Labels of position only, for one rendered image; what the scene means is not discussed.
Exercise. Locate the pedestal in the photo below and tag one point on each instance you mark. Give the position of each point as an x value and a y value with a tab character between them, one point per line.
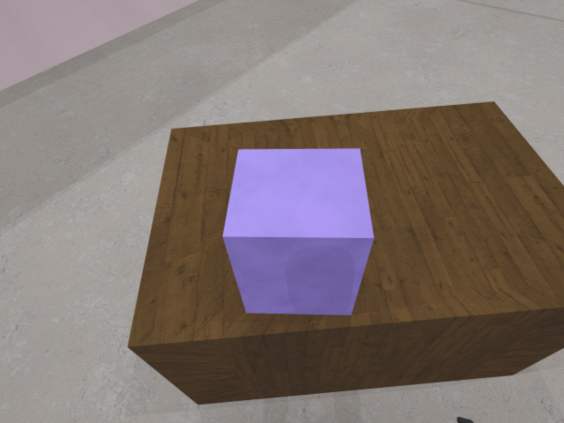
464	279

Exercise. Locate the carton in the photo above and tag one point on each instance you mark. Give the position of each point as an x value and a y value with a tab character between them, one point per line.
298	230

